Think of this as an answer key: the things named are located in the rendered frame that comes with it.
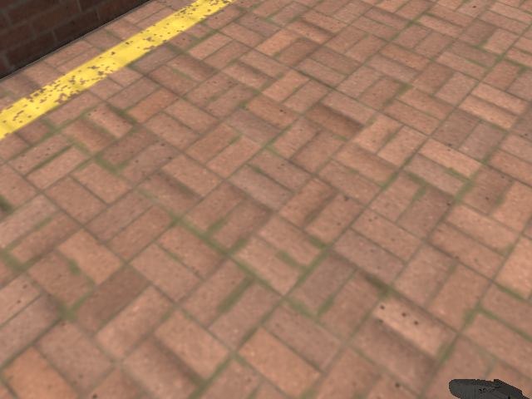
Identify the right robot hand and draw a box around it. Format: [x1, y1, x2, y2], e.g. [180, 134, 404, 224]
[449, 379, 529, 399]

